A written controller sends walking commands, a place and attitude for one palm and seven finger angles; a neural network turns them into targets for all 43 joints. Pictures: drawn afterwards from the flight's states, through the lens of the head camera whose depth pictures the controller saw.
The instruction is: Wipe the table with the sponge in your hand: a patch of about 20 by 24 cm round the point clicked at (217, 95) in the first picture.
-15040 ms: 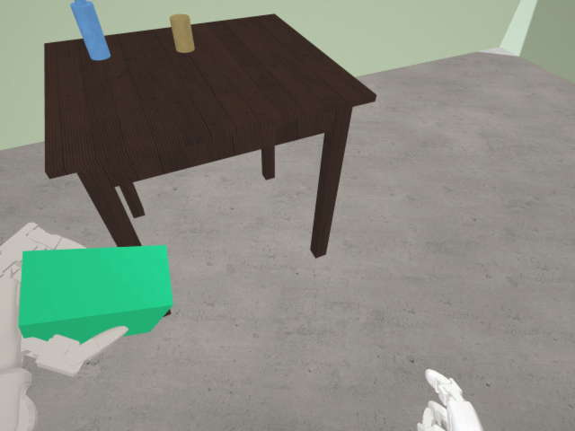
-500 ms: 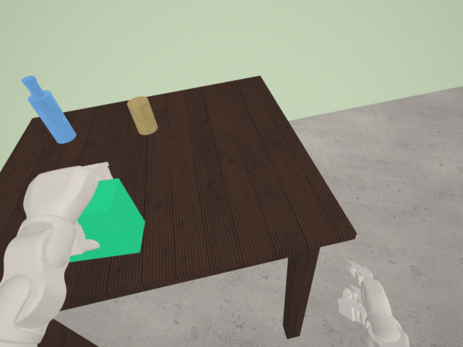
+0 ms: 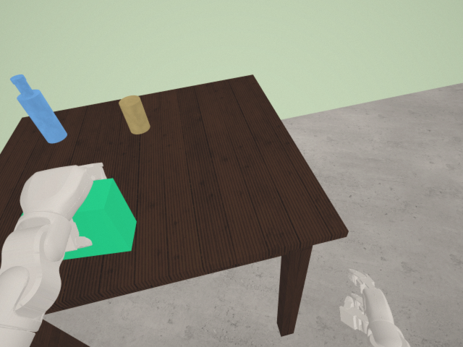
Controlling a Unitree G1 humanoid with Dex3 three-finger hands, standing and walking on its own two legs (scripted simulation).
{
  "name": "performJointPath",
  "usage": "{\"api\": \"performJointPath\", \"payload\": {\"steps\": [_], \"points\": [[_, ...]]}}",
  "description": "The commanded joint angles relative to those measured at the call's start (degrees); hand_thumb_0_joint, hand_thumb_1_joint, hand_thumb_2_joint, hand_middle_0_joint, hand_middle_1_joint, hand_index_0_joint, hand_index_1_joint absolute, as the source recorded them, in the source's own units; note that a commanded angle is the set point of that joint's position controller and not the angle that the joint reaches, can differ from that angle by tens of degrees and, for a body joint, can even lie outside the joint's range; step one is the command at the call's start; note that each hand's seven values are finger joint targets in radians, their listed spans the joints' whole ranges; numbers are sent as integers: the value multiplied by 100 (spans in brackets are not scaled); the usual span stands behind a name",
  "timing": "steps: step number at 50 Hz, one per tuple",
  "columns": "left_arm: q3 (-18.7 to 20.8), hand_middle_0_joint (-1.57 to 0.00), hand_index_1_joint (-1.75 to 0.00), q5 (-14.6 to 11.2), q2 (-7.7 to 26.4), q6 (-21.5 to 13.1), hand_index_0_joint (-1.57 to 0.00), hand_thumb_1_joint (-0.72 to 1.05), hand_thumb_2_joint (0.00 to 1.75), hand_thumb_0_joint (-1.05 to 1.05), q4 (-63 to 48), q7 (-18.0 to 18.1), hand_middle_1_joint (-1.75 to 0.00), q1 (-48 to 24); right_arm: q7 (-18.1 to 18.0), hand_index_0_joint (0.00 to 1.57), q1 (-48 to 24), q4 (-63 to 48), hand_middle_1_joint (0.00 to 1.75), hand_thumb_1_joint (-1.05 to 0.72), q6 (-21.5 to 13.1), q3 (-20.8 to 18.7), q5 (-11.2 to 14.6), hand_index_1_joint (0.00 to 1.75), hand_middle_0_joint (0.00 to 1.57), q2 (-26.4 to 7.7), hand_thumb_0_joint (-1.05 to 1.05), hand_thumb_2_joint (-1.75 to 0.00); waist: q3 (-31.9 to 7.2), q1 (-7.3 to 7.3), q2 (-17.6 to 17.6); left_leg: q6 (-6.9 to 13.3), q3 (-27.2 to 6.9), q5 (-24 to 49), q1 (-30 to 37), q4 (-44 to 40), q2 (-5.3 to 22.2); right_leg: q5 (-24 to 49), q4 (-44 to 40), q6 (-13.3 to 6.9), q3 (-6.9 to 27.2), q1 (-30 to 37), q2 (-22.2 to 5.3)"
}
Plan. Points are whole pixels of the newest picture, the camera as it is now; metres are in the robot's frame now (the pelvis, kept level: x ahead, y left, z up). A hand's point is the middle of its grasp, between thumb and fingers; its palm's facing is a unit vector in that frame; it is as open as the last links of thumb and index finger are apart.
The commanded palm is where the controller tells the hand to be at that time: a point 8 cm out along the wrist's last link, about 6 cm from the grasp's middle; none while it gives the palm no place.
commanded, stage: move the sponge above the wiping area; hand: left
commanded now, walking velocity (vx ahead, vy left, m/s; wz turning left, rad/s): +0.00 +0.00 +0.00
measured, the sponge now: (91, 227) +0.25 +0.30 +0.09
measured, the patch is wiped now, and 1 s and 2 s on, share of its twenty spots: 0.00 0.00 0.00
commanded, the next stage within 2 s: lower the sponge onto the table in 0.94 s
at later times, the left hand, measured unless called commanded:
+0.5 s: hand (76, 209) +0.26 +0.31 +0.13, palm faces +0.05 -0.01 -1.00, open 10.3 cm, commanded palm +0.22 +0.31 +0.19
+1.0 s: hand (65, 213) +0.25 +0.32 +0.14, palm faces +0.05 -0.02 -1.00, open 10.3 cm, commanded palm +0.22 +0.31 +0.20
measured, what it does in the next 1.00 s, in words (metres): stands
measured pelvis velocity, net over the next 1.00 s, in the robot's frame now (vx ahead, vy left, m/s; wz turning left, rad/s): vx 0.01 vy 0.01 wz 0.01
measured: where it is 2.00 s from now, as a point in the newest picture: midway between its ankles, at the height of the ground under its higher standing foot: outside the picture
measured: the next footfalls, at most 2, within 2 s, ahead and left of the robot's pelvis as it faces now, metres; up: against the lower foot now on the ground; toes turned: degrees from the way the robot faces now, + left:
none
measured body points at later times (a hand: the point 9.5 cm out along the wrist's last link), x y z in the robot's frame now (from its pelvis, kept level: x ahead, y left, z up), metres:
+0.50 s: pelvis +0.01 +0.00 +0.00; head +0.00 -0.04 +0.45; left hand +0.25 +0.30 +0.19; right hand +0.25 -0.20 -0.09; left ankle +0.05 +0.12 -0.74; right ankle +0.01 -0.09 -0.74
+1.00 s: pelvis +0.01 +0.01 +0.00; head +0.00 -0.04 +0.45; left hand +0.24 +0.31 +0.19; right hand +0.26 -0.19 -0.09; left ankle +0.05 +0.12 -0.74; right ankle +0.01 -0.09 -0.74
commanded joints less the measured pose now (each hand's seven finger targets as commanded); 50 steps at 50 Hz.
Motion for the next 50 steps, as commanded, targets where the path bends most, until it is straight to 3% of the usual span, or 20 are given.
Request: {"api": "performJointPath", "payload": {"steps": [1,3,7,12,13,16,23,25,28,29,31,33,37,38,39,43,44,46,48,50], "points": [[1259,-120,-160,65,1579,44,-120,10,130,0,-853,344,-160,-1187,5,20,-1128,-1029,30,-90,-278,-223,4,30,20,-571,0,-90,-1260,59,-282,136,-302,740,498,-147,-110,812,-525,-156,655,38,-241],[1314,-120,-160,70,1606,149,-120,10,130,0,-944,297,-160,-1038,30,20,-1367,-1082,30,-90,-262,-181,36,30,20,-561,0,-90,-1193,109,-234,135,-334,720,464,-155,-135,794,-511,-210,779,1,-174],[1089,-120,-160,44,1417,77,-120,10,130,0,-1236,210,-160,-816,52,20,-1109,-1152,30,-90,-248,-240,25,30,20,-569,0,-90,-1269,9,-345,182,-292,810,489,-84,-118,986,-440,-93,563,-30,-247],[1132,-120,-160,161,1539,-107,-120,10,130,0,-1203,310,-160,-1239,-28,20,-971,-1099,30,-90,-264,-262,26,30,20,-573,0,-90,-1141,-61,-284,194,-333,608,549,-146,-128,601,-562,-94,521,-233,-183],[1208,-120,-160,193,1610,-111,-120,10,130,0,-1283,357,-160,-1436,-50,20,-1211,-1114,30,-90,-319,-217,39,30,20,-550,0,-90,-1119,-20,-228,194,-360,537,637,-148,-137,475,-608,-188,722,-289,-108],[1160,-120,-160,232,1512,-225,-120,10,130,0,-1111,490,-160,-1455,-56,20,-935,-1052,30,-90,-312,-286,10,30,20,-563,0,-90,-1293,-32,-242,178,-351,749,647,-177,-115,694,-546,-143,499,-148,-161],[1276,-120,-160,201,1610,49,-120,10,130,0,-1007,526,-160,-1315,8,20,-1286,-1060,30,-90,-252,-216,33,30,20,-565,0,-90,-1279,74,-95,150,-362,754,597,-222,-145,733,-560,-226,684,-6,-118],[1137,-120,-160,186,1483,110,-120,10,130,0,-842,451,-160,-1242,18,20,-1072,-1015,30,-90,-217,-236,28,30,20,-586,0,-90,-1315,1,-278,155,-314,856,519,-214,-127,883,-510,-136,467,26,-168],[1126,-120,-160,149,1491,189,-120,10,130,0,-1034,317,-160,-1162,37,20,-1331,-1089,30,-90,-218,-178,58,30,20,-553,0,-90,-1195,31,-195,162,-360,792,567,-210,-148,812,-549,-189,621,-46,-107],[836,-120,-160,137,1203,149,-120,10,130,0,-1090,270,-160,-1226,52,20,-1179,-1099,30,-90,-223,-185,50,30,20,-531,0,-90,-1269,-54,-226,167,-313,819,555,-209,-108,844,-507,-128,415,-32,-166],[853,-120,-160,178,1278,70,-120,10,130,0,-1211,234,-160,-1223,50,20,-1084,-1104,30,-90,-225,-215,40,30,20,-549,0,-90,-1281,-64,-245,185,-345,854,632,-204,-107,859,-520,-107,403,-101,-147],[835,-120,-160,184,1226,38,-120,10,130,0,-1481,238,-160,-1274,54,20,-1315,-1196,30,-90,-282,-160,54,30,20,-492,0,-90,-1266,1,-119,178,-409,786,720,-232,-107,760,-544,-197,581,-121,-86],[1099,-120,-160,266,1447,-55,-120,10,130,0,-1506,386,-160,-1165,62,20,-1046,-1140,30,-90,-219,-232,-5,30,20,-530,0,-90,-1424,42,-260,172,-389,998,704,-213,-100,946,-490,-146,464,26,-148],[1379,-120,-160,238,1681,4,-120,10,130,0,-1551,443,-160,-1137,72,20,-1269,-1136,30,-90,-253,-198,17,30,20,-528,0,-90,-1347,122,-176,162,-446,943,689,-223,-125,848,-519,-234,657,33,-56],[1125,-120,-160,237,1418,14,-120,10,130,0,-1471,477,-160,-1289,73,20,-1142,-1104,30,-90,-231,-195,1,30,20,-508,0,-90,-1375,40,-154,155,-370,935,660,-227,-98,829,-507,-177,462,22,-129],[1322,-120,-160,180,1571,217,-120,10,130,0,-1357,509,-160,-1002,103,20,-1368,-1113,30,-90,-187,-178,29,30,20,-550,0,-90,-1208,147,-92,123,-412,881,585,-269,-129,811,-546,-241,666,44,-80],[1049,-120,-160,131,1292,235,-120,10,130,0,-1358,481,-160,-1097,106,20,-1237,-1095,30,-90,-179,-193,39,30,20,-520,0,-90,-1264,34,-150,130,-337,885,566,-251,-96,844,-514,-165,486,51,-152],[1031,-120,-160,125,1373,302,-120,10,130,0,-1072,374,-160,-1055,79,20,-1156,-1062,30,-90,-158,-208,45,30,20,-576,0,-90,-1126,-7,-353,145,-331,750,500,-252,-110,768,-565,-117,473,-46,-148],[867,-120,-160,147,1278,340,-120,10,130,0,-1204,252,-160,-1226,52,20,-1415,-1130,30,-90,-201,-149,84,30,20,-539,0,-90,-1059,-11,-184,156,-366,554,561,-264,-137,552,-622,-185,641,-161,-93],[878,-120,-160,181,1389,218,-120,10,130,0,-1033,173,-160,-1312,18,20,-1122,-1050,30,-90,-225,-183,64,30,20,-580,0,-90,-1156,-95,-390,177,-360,517,533,-249,-134,515,-612,-109,468,-154,-132]]}}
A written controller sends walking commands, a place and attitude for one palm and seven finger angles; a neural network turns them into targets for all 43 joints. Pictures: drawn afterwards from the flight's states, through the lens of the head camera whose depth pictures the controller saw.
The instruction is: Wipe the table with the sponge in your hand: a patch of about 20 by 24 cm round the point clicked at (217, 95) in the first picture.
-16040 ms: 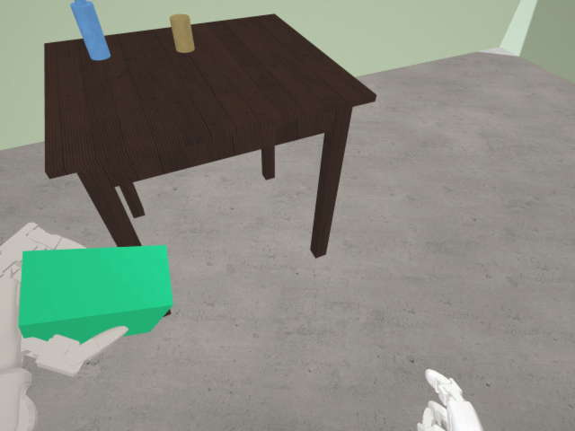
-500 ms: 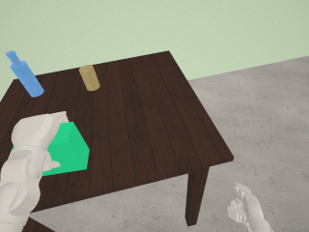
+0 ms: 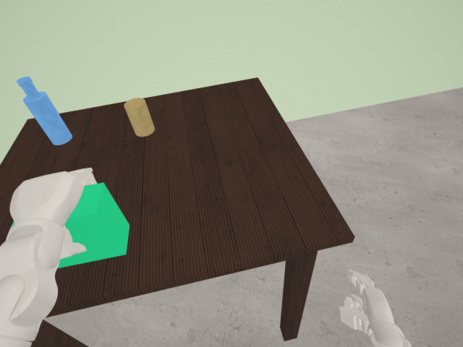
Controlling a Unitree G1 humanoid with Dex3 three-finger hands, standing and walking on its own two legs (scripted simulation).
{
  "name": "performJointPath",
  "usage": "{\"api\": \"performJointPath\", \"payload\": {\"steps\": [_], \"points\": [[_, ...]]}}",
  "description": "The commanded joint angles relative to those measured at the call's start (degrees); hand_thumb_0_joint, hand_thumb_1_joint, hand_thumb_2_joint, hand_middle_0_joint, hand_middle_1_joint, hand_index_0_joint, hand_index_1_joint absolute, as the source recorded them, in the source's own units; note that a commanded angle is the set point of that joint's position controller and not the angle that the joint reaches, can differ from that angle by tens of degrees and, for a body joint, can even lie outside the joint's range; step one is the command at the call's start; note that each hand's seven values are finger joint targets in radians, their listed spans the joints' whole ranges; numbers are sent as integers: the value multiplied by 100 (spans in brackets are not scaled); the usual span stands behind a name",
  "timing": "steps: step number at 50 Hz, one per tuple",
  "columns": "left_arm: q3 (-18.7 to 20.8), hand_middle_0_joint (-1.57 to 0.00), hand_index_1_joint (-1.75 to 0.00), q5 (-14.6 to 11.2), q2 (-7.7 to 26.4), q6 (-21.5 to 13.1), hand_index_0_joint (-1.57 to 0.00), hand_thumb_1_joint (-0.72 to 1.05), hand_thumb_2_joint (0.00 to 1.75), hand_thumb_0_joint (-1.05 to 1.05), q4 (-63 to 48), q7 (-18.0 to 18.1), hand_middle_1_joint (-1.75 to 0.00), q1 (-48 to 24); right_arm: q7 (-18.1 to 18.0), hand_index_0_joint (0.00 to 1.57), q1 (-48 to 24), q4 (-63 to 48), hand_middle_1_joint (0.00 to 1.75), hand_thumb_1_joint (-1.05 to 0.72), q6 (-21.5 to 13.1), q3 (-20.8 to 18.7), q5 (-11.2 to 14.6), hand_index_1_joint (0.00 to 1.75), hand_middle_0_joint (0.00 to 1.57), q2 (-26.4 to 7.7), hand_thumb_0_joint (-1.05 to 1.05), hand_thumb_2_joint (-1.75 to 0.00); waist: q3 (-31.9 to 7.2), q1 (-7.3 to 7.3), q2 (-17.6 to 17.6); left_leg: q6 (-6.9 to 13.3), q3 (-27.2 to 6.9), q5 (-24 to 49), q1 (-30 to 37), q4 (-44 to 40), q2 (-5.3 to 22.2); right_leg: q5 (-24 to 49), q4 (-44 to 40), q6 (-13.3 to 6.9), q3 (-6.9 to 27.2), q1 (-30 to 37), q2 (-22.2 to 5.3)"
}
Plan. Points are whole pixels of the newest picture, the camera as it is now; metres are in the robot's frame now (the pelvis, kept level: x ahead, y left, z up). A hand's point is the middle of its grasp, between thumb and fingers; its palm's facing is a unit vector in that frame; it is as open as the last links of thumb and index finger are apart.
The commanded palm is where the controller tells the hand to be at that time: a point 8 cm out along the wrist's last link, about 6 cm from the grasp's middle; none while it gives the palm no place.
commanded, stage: lower the sponge onto the table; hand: left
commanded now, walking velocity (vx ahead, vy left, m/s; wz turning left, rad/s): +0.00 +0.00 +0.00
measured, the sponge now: (83, 233) +0.24 +0.31 +0.09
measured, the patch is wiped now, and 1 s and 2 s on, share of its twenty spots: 0.00 0.00 0.30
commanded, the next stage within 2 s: wipe forward along the first lane in 1.42 s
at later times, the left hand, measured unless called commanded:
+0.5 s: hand (78, 219) +0.25 +0.31 +0.12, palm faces -0.02 -0.03 -1.00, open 10.3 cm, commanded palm +0.22 +0.30 +0.19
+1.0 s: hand (86, 228) +0.25 +0.30 +0.10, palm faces -0.03 -0.04 -1.00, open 10.3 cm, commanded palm +0.22 +0.31 +0.17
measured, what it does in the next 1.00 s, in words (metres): stands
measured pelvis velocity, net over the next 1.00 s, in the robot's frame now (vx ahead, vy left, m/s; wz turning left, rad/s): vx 0.01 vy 0.01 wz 0.00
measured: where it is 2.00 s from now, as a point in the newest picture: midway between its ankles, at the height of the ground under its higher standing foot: outside the picture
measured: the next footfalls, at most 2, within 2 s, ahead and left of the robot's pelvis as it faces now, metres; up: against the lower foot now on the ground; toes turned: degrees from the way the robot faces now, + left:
none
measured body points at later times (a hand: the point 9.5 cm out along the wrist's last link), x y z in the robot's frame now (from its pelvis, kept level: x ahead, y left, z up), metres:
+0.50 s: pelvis +0.00 +0.00 +0.00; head -0.01 -0.05 +0.45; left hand +0.24 +0.31 +0.18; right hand +0.24 -0.21 -0.09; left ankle +0.04 +0.11 -0.74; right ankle +0.00 -0.10 -0.74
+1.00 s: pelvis +0.01 +0.01 +0.00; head +0.00 -0.03 +0.45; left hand +0.24 +0.30 +0.15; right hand +0.24 -0.20 -0.09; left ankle +0.04 +0.11 -0.74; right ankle +0.00 -0.10 -0.74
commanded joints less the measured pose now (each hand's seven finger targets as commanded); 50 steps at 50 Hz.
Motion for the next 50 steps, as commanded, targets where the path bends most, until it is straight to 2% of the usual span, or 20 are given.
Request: {"api": "performJointPath", "payload": {"steps": [1,3,4,7,8,9,13,14,18,19,25,28,30,33,39,43,46,48,49,50], "points": [[680,-120,-160,162,1384,-183,-120,10,130,0,-1034,57,-160,-1586,-105,20,-1129,-1061,30,-90,-365,-171,16,30,20,-539,0,-90,-1107,-109,-320,143,-332,598,592,-241,-83,579,-524,-160,460,-157,-115],[872,-120,-160,200,1596,-287,-120,10,130,0,-1177,62,-160,-1737,-131,20,-1296,-1081,30,-90,-429,-128,24,30,20,-499,0,-90,-1094,-65,-186,141,-392,564,683,-228,-92,499,-560,-250,658,-206,-38],[793,-120,-160,216,1487,-368,-120,10,130,0,-1087,87,-160,-1837,-142,20,-1094,-1039,30,-90,-429,-149,-6,30,20,-499,0,-90,-1158,-113,-300,146,-364,586,640,-235,-85,507,-534,-200,452,-159,-81],[987,-120,-160,222,1620,-528,-120,10,130,0,-1067,219,-160,-1808,-142,20,-1020,-1040,30,-90,-426,-203,-31,30,20,-509,0,-90,-1174,-30,-200,128,-370,663,682,-245,-92,578,-553,-203,492,-104,-105],[1220,-120,-160,231,1829,-488,-120,10,130,0,-1091,278,-160,-1834,-137,20,-1218,-1019,30,-90,-456,-165,-8,30,20,-508,0,-90,-1165,29,-19,117,-413,625,699,-270,-105,501,-574,-291,681,-104,-21],[1105,-120,-160,207,1655,-477,-120,10,130,0,-919,333,-160,-1906,-132,20,-1083,-992,30,-90,-441,-175,-30,30,20,-495,0,-90,-1223,-5,-161,99,-353,713,624,-243,-82,604,-519,-253,514,-24,-100],[1289,-120,-160,150,1757,-251,-120,10,130,0,-714,387,-160,-1568,-81,20,-1298,-996,30,-90,-367,-168,6,30,20,-543,0,-90,-1072,97,-78,73,-361,726,518,-249,-111,637,-541,-293,697,-26,-60],[977,-120,-160,125,1455,-229,-120,10,130,0,-695,362,-160,-1717,-64,20,-1173,-981,30,-90,-351,-176,8,30,20,-535,0,-90,-1105,-25,-228,78,-301,680,486,-244,-69,626,-513,-222,504,-51,-121],[931,-120,-160,120,1487,-110,-120,10,130,0,-722,177,-160,-1459,-72,20,-1315,-1056,30,-90,-366,-158,44,30,20,-550,0,-90,-1098,-12,-312,112,-337,644,493,-205,-109,662,-495,-241,651,-89,-64],[689,-120,-160,133,1293,-129,-120,10,130,0,-670,121,-160,-1511,-73,20,-1155,-1031,30,-90,-360,-171,26,30,20,-555,0,-90,-1049,-99,-325,125,-286,599,456,-200,-74,621,-496,-180,456,-147,-122],[948,-120,-160,252,1639,-545,-120,10,130,0,-658,151,-160,-1916,-169,20,-918,-983,30,-90,-435,-206,5,30,20,-560,0,-90,-1169,-145,-417,155,-316,509,587,-140,-92,462,-548,-172,484,-234,-96],[1394,-120,-160,250,1961,-694,-120,10,130,0,-879,355,-160,-1778,-153,20,-1062,-1018,30,-90,-453,-216,-13,30,20,-544,0,-90,-1329,30,13,137,-380,741,694,-139,-120,676,-512,-296,707,-40,-37],[1339,-120,-160,217,1758,-684,-120,10,130,0,-624,476,-160,-1523,-137,20,-844,-954,30,-90,-413,-254,-49,30,20,-545,0,-90,-1270,-10,-196,112,-314,917,597,-93,-96,888,-464,-233,511,-22,-100],[1323,-120,-160,157,1639,-521,-120,10,130,0,-613,540,-160,-1321,-90,20,-1101,-999,30,-90,-380,-230,-6,30,20,-545,0,-90,-1117,55,-41,94,-330,863,555,-134,-90,813,-482,-282,619,-84,-46],[759,-120,-160,109,1156,-349,-120,10,130,0,-637,347,-160,-1068,-55,20,-933,-1019,30,-90,-338,-244,6,30,20,-584,0,-90,-1098,-129,-341,135,-283,727,455,-110,-50,804,-429,-174,376,-187,-83],[919,-120,-160,235,1421,-577,-120,10,130,0,-1053,373,-160,-1346,-98,20,-1063,-1069,30,-90,-411,-220,15,30,20,-534,0,-90,-1195,-99,-185,167,-373,736,662,-107,-82,723,-458,-221,527,-229,7],[846,-120,-160,326,1324,-725,-120,10,130,0,-737,505,-160,-1528,-142,20,-738,-963,30,-90,-406,-279,-36,30,20,-556,0,-90,-1117,-159,-219,150,-360,756,619,-111,-67,697,-482,-180,350,-338,-19],[1197,-120,-160,377,1674,-717,-120,10,130,0,-788,633,-160,-1626,-141,20,-955,-951,30,-90,-406,-252,-13,30,20,-569,0,-90,-1254,-49,-65,137,-397,745,694,-146,-88,657,-482,-280,567,-233,54],[958,-120,-160,358,1359,-732,-120,10,130,0,-820,680,-160,-1632,-129,20,-843,-987,30,-90,-403,-275,-38,30,20,-515,0,-90,-1353,-78,-96,138,-333,830,666,-115,-64,732,-428,-234,382,-173,-24],[1088,-120,-160,366,1447,-704,-120,10,130,0,-617,723,-160,-1409,-126,20,-770,-924,30,-90,-387,-303,-39,30,20,-546,0,-90,-1323,-53,-185,115,-354,895,621,-133,-74,768,-437,-226,395,-158,-9]]}}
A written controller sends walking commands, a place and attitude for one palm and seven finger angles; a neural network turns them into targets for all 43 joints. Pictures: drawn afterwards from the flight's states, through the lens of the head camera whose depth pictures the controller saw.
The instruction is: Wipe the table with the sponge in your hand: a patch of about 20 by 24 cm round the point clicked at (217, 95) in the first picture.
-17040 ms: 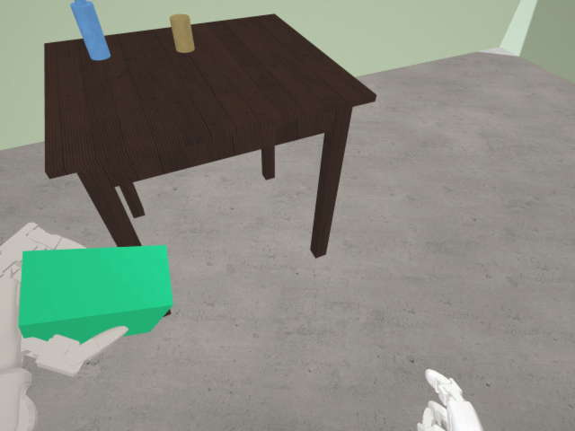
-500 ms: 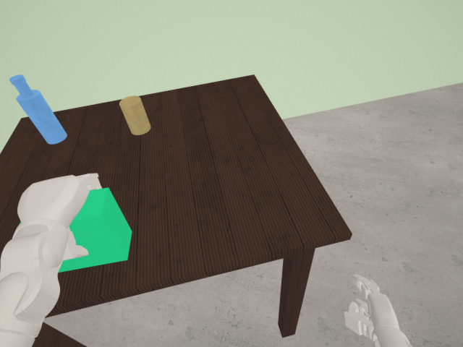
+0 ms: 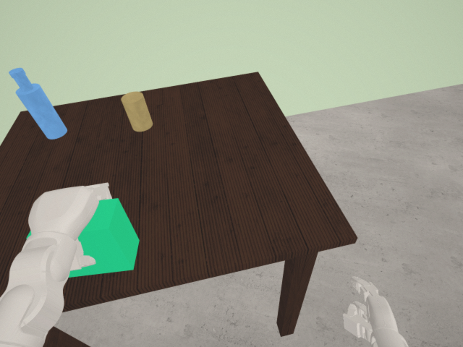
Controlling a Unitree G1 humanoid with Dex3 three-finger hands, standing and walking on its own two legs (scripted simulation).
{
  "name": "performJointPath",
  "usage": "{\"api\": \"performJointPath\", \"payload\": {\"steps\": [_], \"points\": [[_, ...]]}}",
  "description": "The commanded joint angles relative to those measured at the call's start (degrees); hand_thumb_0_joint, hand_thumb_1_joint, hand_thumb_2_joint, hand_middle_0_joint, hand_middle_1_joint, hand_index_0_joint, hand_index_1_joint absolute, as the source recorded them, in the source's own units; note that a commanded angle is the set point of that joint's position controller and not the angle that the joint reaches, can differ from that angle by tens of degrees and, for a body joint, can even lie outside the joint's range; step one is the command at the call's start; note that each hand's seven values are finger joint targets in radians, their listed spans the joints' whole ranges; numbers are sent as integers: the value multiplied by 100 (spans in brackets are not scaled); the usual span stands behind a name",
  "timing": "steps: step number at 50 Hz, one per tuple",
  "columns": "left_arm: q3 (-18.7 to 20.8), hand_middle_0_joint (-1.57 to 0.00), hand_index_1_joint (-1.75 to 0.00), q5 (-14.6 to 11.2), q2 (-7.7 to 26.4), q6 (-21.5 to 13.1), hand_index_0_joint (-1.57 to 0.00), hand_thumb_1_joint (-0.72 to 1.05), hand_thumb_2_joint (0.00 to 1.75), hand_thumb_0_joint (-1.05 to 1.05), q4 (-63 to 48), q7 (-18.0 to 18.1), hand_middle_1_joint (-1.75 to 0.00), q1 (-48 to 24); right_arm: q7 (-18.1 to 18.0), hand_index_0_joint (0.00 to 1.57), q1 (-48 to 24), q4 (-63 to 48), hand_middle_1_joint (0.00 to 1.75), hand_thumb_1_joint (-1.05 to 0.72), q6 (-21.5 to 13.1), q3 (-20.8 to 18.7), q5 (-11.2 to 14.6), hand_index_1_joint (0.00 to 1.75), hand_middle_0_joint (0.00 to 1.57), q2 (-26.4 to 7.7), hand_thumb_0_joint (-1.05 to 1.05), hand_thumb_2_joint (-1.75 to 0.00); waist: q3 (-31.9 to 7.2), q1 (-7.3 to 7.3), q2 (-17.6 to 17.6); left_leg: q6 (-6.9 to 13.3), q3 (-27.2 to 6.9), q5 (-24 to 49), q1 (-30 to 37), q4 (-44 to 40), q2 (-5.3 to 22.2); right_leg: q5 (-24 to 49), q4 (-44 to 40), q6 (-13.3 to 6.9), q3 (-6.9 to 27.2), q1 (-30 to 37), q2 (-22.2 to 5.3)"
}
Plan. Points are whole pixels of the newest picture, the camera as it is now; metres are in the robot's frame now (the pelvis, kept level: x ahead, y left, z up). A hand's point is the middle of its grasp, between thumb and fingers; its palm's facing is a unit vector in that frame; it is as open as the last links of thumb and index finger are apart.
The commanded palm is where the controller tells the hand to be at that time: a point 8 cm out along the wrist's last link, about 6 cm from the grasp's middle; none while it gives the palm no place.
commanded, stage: lower the sponge onto the table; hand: left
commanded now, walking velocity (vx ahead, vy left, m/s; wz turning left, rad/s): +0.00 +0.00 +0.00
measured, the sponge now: (94, 245) +0.24 +0.30 +0.05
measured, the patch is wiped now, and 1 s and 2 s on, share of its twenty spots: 0.00 0.30 0.60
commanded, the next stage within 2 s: wipe forward along the first lane in 0.42 s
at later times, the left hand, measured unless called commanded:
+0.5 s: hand (85, 231) +0.24 +0.30 +0.09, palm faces -0.01 -0.04 -1.00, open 10.3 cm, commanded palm +0.22 +0.29 +0.14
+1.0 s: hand (89, 213) +0.28 +0.31 +0.09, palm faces -0.06 -0.01 -1.00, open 10.3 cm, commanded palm +0.27 +0.31 +0.12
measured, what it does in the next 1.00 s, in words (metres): stands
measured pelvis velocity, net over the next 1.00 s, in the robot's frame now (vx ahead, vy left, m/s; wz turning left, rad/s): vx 0.00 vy -0.01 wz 0.01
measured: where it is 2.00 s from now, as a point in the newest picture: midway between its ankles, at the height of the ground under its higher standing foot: outside the picture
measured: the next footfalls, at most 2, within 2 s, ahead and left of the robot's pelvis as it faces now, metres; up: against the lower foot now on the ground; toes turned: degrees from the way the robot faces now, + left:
none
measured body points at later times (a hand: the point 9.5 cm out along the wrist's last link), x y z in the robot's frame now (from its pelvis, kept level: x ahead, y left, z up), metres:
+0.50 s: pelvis +0.00 +0.00 +0.00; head +0.00 -0.04 +0.45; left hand +0.24 +0.30 +0.15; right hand +0.23 -0.22 -0.10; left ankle +0.04 +0.10 -0.74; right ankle -0.01 -0.10 -0.74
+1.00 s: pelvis +0.00 -0.01 +0.00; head +0.00 -0.05 +0.44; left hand +0.28 +0.31 +0.14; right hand +0.19 -0.25 -0.11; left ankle +0.04 +0.10 -0.74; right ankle -0.01 -0.10 -0.74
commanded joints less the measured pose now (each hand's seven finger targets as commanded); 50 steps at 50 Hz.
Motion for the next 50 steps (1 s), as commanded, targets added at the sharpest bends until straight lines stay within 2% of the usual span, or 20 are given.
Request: {"api": "performJointPath", "payload": {"steps": [1,3,6,8,10,13,16,18,19,23,26,27,33,34,38,39,43,44,48,50], "points": [[1158,-120,-160,180,1532,51,-120,10,130,0,-944,504,-160,-1465,-21,20,-981,-942,30,-90,-254,-213,6,30,20,-575,0,-90,-1318,-14,-90,67,-280,1049,743,-289,-46,887,-442,-246,400,-109,-26],[1134,-120,-160,135,1487,220,-120,10,130,0,-938,494,-160,-1311,20,20,-1249,-999,30,-90,-239,-147,41,30,20,-569,0,-90,-1159,45,84,52,-316,966,707,-348,-76,820,-463,-309,530,-112,27],[774,-120,-160,103,1145,324,-120,10,130,0,-938,394,-160,-1177,70,20,-1071,-998,30,-90,-195,-189,39,30,20,-588,0,-90,-1220,-58,-176,63,-272,989,619,-350,-26,905,-407,-202,292,-107,-32],[985,-120,-160,163,1405,400,-120,10,130,0,-917,335,-160,-1065,71,20,-1265,-1033,30,-90,-191,-143,54,30,20,-610,0,-90,-1178,-1,-204,81,-302,909,610,-352,-63,845,-423,-272,482,-78,34],[712,-120,-160,175,1158,312,-120,10,130,0,-1116,295,-160,-1133,78,20,-1078,-1068,30,-90,-204,-163,40,30,20,-566,0,-90,-1295,-75,-202,103,-265,997,627,-307,-50,910,-380,-192,283,-90,-29],[973,-120,-160,237,1445,187,-120,10,130,0,-1243,348,-160,-1330,40,20,-1182,-1080,30,-90,-229,-143,38,30,20,-566,0,-90,-1224,-35,-145,122,-337,896,720,-314,-58,769,-426,-270,463,-184,70],[812,-120,-160,256,1209,62,-120,10,130,0,-1050,445,-160,-1317,16,20,-930,-1000,30,-90,-244,-215,16,30,20,-571,0,-90,-1226,-106,-206,116,-267,953,711,-251,-55,821,-430,-204,328,-271,14],[993,-120,-160,255,1348,120,-120,10,130,0,-1023,501,-160,-1176,21,20,-1115,-1024,30,-90,-248,-191,33,30,20,-587,0,-90,-1180,-11,-161,112,-301,877,714,-278,-81,759,-449,-282,506,-239,73],[778,-120,-160,213,1067,130,-120,10,130,0,-922,507,-160,-1111,24,20,-987,-1010,30,-90,-238,-215,31,30,20,-557,0,-90,-1169,-88,-227,116,-218,873,632,-256,-55,762,-425,-216,298,-235,3],[1018,-120,-160,242,1342,185,-120,10,130,0,-876,516,-160,-925,37,20,-1140,-1020,30,-90,-223,-208,43,30,20,-601,0,-90,-1137,5,-147,114,-257,840,602,-244,-100,767,-432,-270,519,-201,55],[856,-120,-160,204,1155,192,-120,10,130,0,-647,495,-160,-814,45,20,-901,-978,30,-90,-188,-257,34,30,20,-625,0,-90,-1078,-83,-396,116,-191,848,450,-193,-92,866,-405,-178,349,-225,-9],[1012,-120,-160,236,1378,193,-120,10,130,0,-532,498,-160,-940,34,20,-895,-928,30,-90,-161,-256,38,30,20,-661,0,-90,-1046,-87,-460,114,-208,776,393,-195,-102,802,-415,-181,381,-254,2],[910,-120,-160,335,1419,192,-120,10,130,0,93,436,-160,-1525,-46,20,-959,-871,30,-90,-176,-228,97,30,20,-684,0,-90,-938,-154,-425,149,-159,555,378,-136,-148,575,-468,-218,482,-484,58],[640,-120,-160,317,1164,175,-120,10,130,0,182,395,-160,-1625,-50,20,-836,-880,30,-90,-167,-230,98,30,20,-670,0,-90,-1010,-225,-423,155,-126,544,305,-135,-144,589,-430,-175,289,-452,12],[737,-120,-160,361,1370,89,-120,10,130,0,602,321,-160,-1916,-62,20,-824,-840,30,-90,-154,-238,133,30,20,-714,0,-90,-915,-225,-466,159,-155,335,234,-122,-175,393,-482,-203,453,-591,54],[506,-120,-160,352,1105,34,-120,10,130,0,564,302,-160,-1983,-58,20,-733,-866,30,-90,-155,-264,124,30,20,-695,0,-90,-1076,-270,-492,177,-97,426,255,-67,-161,526,-418,-165,293,-542,15],[860,-120,-160,353,1468,-92,-120,10,130,0,890,315,-160,-1967,-43,20,-675,-834,30,-90,-129,-297,133,30,20,-753,0,-90,-1091,-226,-575,180,-128,447,157,-15,-180,667,-393,-190,454,-535,44],[532,-120,-160,304,1132,-122,-120,10,130,0,978,297,-160,-2119,-60,20,-581,-859,30,-90,-128,-294,136,30,20,-725,0,-90,-1048,-319,-717,196,-62,391,76,13,-179,667,-376,-123,309,-563,-6],[905,-120,-160,370,1639,-235,-120,10,130,0,1502,340,-160,-2429,-76,20,-487,-763,30,-90,-103,-319,171,30,20,-802,0,-90,-950,-303,-619,194,-96,212,-72,35,-197,423,-412,-159,460,-725,34],[638,-120,-160,409,1399,-257,-120,10,130,0,1800,336,-160,-2590,-81,20,-321,-711,30,-90,-86,-346,174,30,20,-814,0,-90,-964,-387,-749,202,-28,186,-127,85,-185,416,-388,-105,329,-810,2]]}}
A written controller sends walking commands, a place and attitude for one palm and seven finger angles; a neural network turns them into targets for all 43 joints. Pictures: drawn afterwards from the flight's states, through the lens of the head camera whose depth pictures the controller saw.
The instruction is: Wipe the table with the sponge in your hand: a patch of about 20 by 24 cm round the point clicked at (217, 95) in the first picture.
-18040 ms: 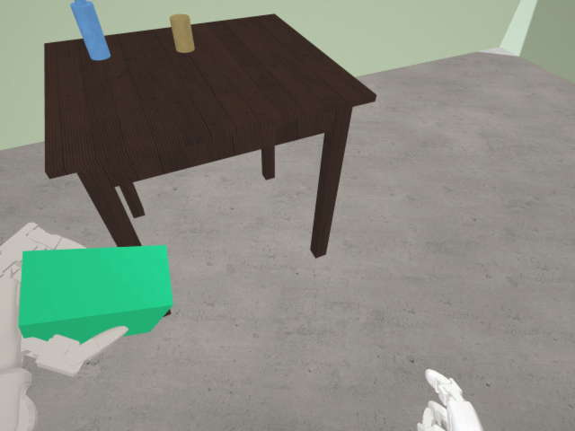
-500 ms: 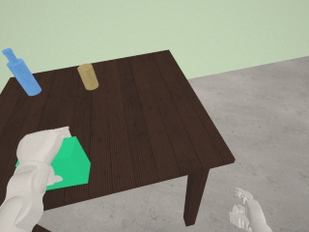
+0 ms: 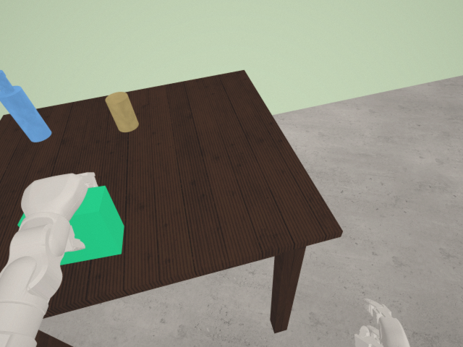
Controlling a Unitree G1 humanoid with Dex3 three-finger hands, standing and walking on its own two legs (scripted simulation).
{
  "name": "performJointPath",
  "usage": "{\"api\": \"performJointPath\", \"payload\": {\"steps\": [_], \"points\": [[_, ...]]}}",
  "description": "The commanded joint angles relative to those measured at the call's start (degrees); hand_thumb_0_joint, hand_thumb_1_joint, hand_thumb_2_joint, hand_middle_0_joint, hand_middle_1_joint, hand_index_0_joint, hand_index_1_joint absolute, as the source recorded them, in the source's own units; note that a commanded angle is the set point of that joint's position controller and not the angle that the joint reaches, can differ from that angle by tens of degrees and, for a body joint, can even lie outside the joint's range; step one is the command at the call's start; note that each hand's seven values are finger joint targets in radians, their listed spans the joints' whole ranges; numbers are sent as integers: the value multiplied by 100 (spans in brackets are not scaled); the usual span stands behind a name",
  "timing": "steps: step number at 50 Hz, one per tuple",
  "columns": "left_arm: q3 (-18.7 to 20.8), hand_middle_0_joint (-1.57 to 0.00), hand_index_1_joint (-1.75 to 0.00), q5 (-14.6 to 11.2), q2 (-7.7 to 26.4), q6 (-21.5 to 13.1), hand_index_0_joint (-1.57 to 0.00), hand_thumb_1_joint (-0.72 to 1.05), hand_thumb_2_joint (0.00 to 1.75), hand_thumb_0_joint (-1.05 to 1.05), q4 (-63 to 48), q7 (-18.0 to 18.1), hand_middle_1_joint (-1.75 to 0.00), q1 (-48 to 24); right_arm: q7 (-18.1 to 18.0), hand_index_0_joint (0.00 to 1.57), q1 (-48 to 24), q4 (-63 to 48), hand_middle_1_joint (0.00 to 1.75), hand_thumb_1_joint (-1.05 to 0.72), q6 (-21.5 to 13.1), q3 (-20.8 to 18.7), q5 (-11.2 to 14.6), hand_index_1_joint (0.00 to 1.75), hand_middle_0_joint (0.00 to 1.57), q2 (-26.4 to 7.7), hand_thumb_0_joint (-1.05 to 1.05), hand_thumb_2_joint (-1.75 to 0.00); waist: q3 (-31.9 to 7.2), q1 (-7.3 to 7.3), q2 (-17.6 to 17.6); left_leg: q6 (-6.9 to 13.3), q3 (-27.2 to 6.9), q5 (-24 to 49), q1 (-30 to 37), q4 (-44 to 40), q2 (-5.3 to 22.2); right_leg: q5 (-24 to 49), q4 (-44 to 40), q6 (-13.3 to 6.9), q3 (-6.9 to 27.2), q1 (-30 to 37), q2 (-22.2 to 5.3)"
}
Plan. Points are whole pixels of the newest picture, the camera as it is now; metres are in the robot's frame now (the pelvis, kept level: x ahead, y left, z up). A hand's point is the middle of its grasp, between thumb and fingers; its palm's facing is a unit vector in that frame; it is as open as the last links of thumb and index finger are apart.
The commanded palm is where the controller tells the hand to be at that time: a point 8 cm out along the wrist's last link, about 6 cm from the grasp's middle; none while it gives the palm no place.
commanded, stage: wipe forward along the first lane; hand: left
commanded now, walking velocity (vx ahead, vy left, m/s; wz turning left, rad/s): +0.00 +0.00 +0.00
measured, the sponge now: (82, 233) +0.28 +0.33 +0.04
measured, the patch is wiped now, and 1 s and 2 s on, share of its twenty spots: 0.30 0.60 0.70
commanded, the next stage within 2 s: slide across to the middle lane in 1.14 s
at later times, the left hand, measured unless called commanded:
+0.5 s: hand (78, 191) +0.34 +0.35 +0.09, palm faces -0.11 +0.02 -0.99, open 10.3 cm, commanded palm +0.33 +0.34 +0.12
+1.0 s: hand (80, 170) +0.39 +0.37 +0.09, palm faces -0.13 +0.02 -0.99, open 10.3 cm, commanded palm +0.38 +0.37 +0.12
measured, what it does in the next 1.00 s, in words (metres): stands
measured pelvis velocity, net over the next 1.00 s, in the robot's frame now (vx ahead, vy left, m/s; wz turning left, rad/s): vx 0.01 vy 0.02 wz -0.01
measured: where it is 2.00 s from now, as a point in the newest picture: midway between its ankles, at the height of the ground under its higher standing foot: outside the picture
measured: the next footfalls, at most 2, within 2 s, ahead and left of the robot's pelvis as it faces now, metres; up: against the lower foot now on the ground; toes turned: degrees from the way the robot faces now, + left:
none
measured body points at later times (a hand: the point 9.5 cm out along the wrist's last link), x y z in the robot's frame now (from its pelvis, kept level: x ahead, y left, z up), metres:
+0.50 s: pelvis +0.00 +0.01 +0.00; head +0.02 -0.03 +0.44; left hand +0.34 +0.34 +0.15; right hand +0.14 -0.26 -0.13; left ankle +0.04 +0.12 -0.74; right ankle +0.00 -0.09 -0.74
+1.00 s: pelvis +0.01 +0.02 +0.00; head +0.04 +0.00 +0.44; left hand +0.39 +0.36 +0.15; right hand +0.12 -0.25 -0.13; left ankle +0.04 +0.12 -0.74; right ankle +0.00 -0.09 -0.74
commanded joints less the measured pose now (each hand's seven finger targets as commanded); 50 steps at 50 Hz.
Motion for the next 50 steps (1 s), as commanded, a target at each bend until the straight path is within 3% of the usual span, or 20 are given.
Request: {"api": "performJointPath", "payload": {"steps": [1,5,8,9,13,16,18,19,23,27,28,29,33,36,38,39,43,45,48,50], "points": [[473,-120,-160,218,1416,2,-120,10,130,0,162,161,-160,-1545,-64,20,-621,-811,30,-90,-224,-226,34,30,20,-710,0,-90,-702,-169,-769,291,80,195,331,-189,-275,499,-689,5,443,-296,-96],[268,-120,-160,250,1267,-48,-120,10,130,0,533,121,-160,-1811,-36,20,-483,-811,30,-90,-192,-241,64,30,20,-724,0,-90,-753,-227,-707,301,84,118,246,-148,-268,430,-656,-4,412,-387,-99],[522,-120,-160,280,1595,-120,-120,10,130,0,852,96,-160,-1974,-27,20,-443,-810,30,-90,-146,-240,80,30,20,-764,0,-90,-797,-201,-804,306,38,54,66,-123,-273,379,-624,-29,504,-383,-65],[203,-120,-160,293,1290,-152,-120,10,130,0,915,78,-160,-2078,-23,20,-352,-818,30,-90,-133,-250,75,30,20,-759,0,-90,-818,-269,-760,312,88,54,79,-96,-266,388,-588,0,395,-435,-92],[537,-120,-160,306,1651,-298,-120,10,130,0,1100,109,-160,-2243,-1,20,-272,-829,30,-90,-89,-275,88,30,20,-790,0,-90,-979,-238,-813,326,62,161,-2,-22,-255,629,-520,-23,486,-389,-79],[315,-120,-160,325,1456,-354,-120,10,130,0,1271,142,-160,-2398,18,20,-140,-796,30,-90,-41,-298,92,30,20,-807,0,-90,-889,-303,-799,326,95,56,-50,-27,-249,477,-519,12,360,-535,-86],[477,-120,-160,357,1676,-401,-120,10,130,0,1340,179,-160,-2628,13,20,-167,-808,30,-90,-41,-285,104,30,20,-807,0,-90,-908,-290,-637,330,54,7,-68,-44,-238,357,-521,-33,411,-613,-64],[269,-120,-160,373,1454,-414,-120,10,130,0,1438,197,-160,-2643,23,20,-48,-780,30,-90,-28,-305,95,30,20,-802,0,-90,-927,-328,-681,334,68,8,-48,-20,-235,341,-486,-20,327,-630,-71],[368,-120,-160,380,1609,-424,-120,10,130,0,1651,252,-160,-2944,15,20,-61,-772,30,-90,6,-293,124,30,20,-816,0,-90,-925,-335,-764,333,38,-116,-120,-71,-215,190,-530,-22,357,-723,-57],[63,-120,-160,476,1440,-441,-120,10,130,0,1936,283,-160,-3463,29,20,131,-673,30,-90,17,-320,134,30,20,-827,0,-90,-992,-467,-731,341,60,-198,-36,-40,-207,105,-509,9,289,-876,-61],[259,-120,-160,512,1633,-463,-120,10,130,0,1994,284,-160,-3432,27,20,114,-689,30,-90,17,-308,134,30,20,-822,0,-90,-1109,-386,-648,335,0,-102,-32,-64,-198,172,-468,-45,301,-829,-27],[56,-120,-160,511,1436,-482,-120,10,130,0,2029,287,-160,-3486,35,20,199,-678,30,-90,29,-319,123,30,20,-828,0,-90,-1185,-444,-675,344,28,-25,12,-16,-202,278,-429,-27,260,-777,-44],[411,-120,-160,549,1873,-519,-120,10,130,0,2269,285,-160,-3593,43,20,205,-684,30,-90,98,-302,125,30,20,-865,0,-90,-1254,-384,-762,345,24,172,-135,5,-199,551,-418,-42,310,-647,-40],[280,-120,-160,572,1789,-530,-120,10,130,0,2444,276,-160,-3627,68,20,327,-679,30,-90,140,-312,130,30,20,-867,0,-90,-1196,-443,-758,350,61,191,-126,25,-201,604,-422,-15,255,-655,-51],[531,-120,-160,614,2137,-562,-120,10,130,0,2567,261,-160,-3844,48,20,287,-677,30,-90,154,-288,129,30,20,-888,0,-90,-1169,-415,-682,351,28,187,-192,-9,-182,540,-436,-39,289,-708,-40],[237,-120,-160,604,1864,-584,-120,10,130,0,2582,251,-160,-4019,51,20,376,-668,30,-90,151,-303,133,30,20,-872,0,-90,-1165,-525,-691,366,76,197,-128,33,-189,591,-422,-8,256,-725,-52],[520,-120,-160,720,2169,-686,-120,10,130,0,2718,255,-160,-3938,74,20,444,-665,30,-90,195,-319,108,30,20,-905,0,-90,-1443,-391,-418,334,13,483,-40,35,-160,771,-348,-94,254,-704,-28],[242,-120,-160,696,1858,-701,-120,10,130,0,2753,257,-160,-3952,102,20,534,-669,30,-90,221,-346,113,30,20,-898,0,-90,-1390,-494,-531,339,43,509,7,81,-147,832,-361,-55,209,-761,-30],[492,-120,-160,657,2058,-747,-120,10,130,0,2758,286,-160,-3906,104,20,520,-673,30,-90,247,-358,111,30,20,-919,0,-90,-1501,-415,-524,337,6,678,25,60,-132,960,-354,-97,229,-715,-16],[474,-120,-160,651,2116,-750,-120,10,130,0,2906,316,-160,-4032,99,20,629,-590,30,-90,270,-384,108,30,20,-951,0,-90,-1410,-512,-652,343,41,566,-37,86,-129,907,-369,-46,210,-757,-22]]}}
